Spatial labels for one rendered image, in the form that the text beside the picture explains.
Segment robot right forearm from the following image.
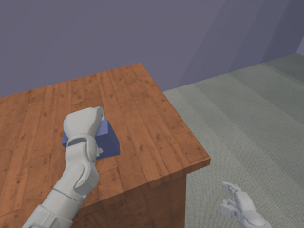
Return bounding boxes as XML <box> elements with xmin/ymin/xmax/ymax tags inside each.
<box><xmin>240</xmin><ymin>210</ymin><xmax>272</xmax><ymax>228</ymax></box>

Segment sponge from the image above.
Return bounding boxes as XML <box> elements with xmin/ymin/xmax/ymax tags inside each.
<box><xmin>61</xmin><ymin>119</ymin><xmax>121</xmax><ymax>160</ymax></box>

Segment left robot hand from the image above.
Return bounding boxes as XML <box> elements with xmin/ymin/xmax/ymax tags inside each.
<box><xmin>63</xmin><ymin>106</ymin><xmax>106</xmax><ymax>157</ymax></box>

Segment right robot hand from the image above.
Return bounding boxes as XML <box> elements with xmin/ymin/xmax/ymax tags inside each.
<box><xmin>220</xmin><ymin>181</ymin><xmax>257</xmax><ymax>226</ymax></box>

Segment robot left forearm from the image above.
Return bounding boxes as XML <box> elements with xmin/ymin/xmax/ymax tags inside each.
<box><xmin>22</xmin><ymin>134</ymin><xmax>99</xmax><ymax>228</ymax></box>

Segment table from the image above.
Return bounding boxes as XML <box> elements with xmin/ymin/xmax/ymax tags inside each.
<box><xmin>0</xmin><ymin>62</ymin><xmax>211</xmax><ymax>228</ymax></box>

